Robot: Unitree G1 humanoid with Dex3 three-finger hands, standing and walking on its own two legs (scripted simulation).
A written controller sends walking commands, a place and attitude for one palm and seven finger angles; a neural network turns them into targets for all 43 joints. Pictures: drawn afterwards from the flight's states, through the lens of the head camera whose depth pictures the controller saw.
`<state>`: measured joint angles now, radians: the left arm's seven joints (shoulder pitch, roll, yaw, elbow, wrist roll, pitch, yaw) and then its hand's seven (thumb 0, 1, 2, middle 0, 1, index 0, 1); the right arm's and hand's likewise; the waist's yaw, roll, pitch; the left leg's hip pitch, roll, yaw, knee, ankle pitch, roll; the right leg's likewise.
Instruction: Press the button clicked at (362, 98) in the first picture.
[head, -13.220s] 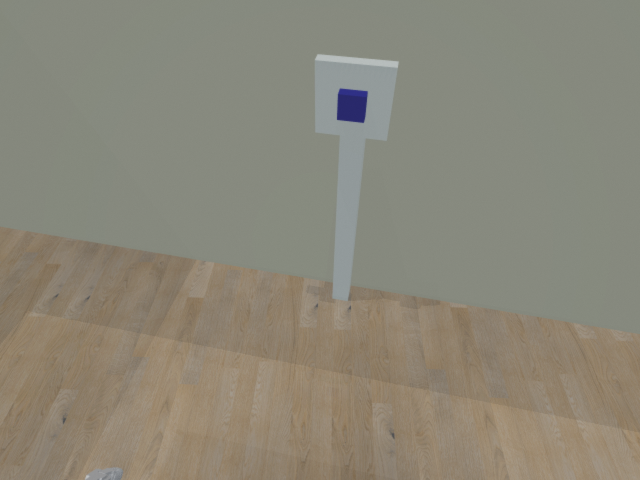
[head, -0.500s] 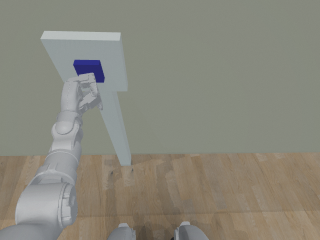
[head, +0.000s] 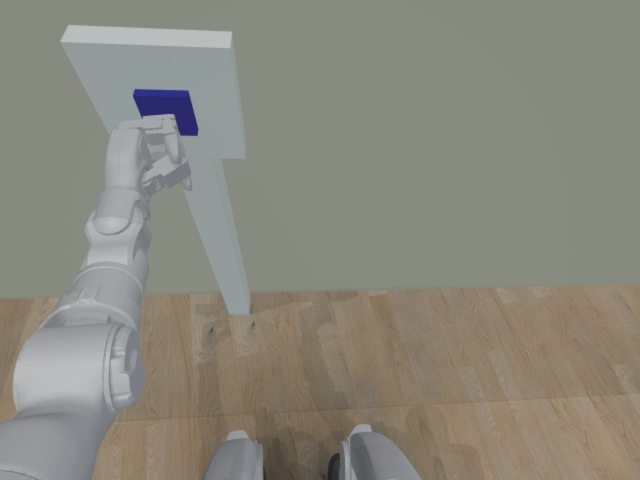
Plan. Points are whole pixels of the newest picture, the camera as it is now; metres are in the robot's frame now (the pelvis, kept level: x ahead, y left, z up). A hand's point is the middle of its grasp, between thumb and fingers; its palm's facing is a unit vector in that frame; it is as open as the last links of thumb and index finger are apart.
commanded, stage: hold the button down briefly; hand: left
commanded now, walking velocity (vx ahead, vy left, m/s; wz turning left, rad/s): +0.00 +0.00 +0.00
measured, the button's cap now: (169, 107) +0.55 +0.16 +0.12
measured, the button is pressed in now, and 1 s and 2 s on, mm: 13 0 0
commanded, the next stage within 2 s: pull the fist back off the button in 0.10 s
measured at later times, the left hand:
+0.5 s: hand (180, 169) +0.48 +0.15 +0.08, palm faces -0.03 -1.00 -0.01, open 2.7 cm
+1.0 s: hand (175, 209) +0.42 +0.14 +0.08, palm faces -0.02 -1.00 -0.01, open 3.1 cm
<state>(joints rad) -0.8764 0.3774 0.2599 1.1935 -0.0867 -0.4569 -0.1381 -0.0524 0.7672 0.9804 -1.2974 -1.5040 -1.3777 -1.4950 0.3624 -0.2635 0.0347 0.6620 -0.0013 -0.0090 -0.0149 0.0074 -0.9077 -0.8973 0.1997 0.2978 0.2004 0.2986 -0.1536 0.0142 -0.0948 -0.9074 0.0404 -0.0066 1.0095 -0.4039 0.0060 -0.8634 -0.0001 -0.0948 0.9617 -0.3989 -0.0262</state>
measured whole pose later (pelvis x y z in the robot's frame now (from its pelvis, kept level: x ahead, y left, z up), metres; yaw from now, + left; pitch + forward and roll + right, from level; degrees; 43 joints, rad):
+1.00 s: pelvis +0.04 +0.00 +0.02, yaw -1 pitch +13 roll -1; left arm -0.36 0.21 0.15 0.63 -0.16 -0.39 -0.11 0.01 0.90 0.90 -1.30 -1.50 -1.30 -1.50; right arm 0.30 -0.24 0.01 0.57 0.02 0.02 0.01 0.01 -0.91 -0.90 0.20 0.30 0.20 0.30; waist -0.05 0.02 -0.11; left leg -0.71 0.04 0.03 0.92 -0.44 0.01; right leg -0.69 0.00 -0.06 0.88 -0.43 -0.01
